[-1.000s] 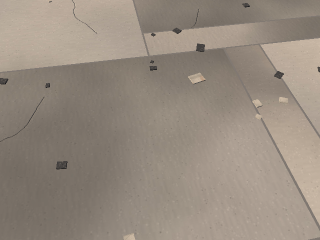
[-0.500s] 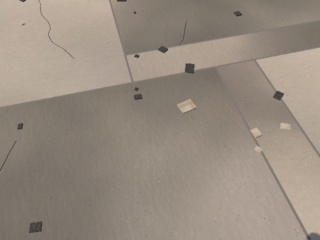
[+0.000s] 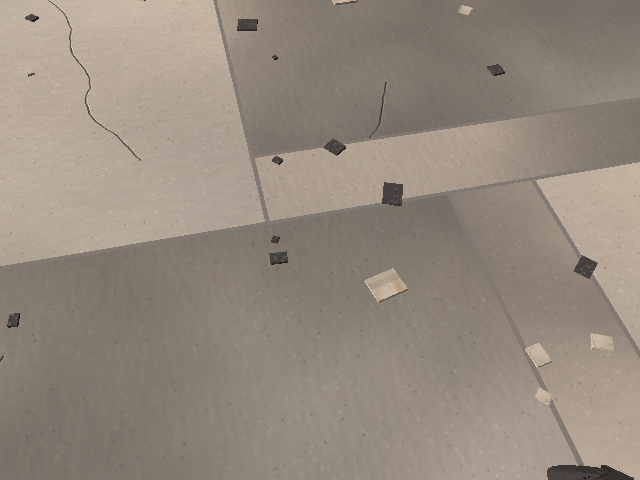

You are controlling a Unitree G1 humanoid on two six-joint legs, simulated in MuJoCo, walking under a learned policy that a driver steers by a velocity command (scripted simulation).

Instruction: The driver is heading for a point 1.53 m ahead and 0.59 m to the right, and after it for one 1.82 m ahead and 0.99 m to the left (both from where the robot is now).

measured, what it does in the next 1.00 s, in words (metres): steps on the spot, turning right: right foot, then left foot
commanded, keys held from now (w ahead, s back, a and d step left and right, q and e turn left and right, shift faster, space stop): e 0.80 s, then no key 0.20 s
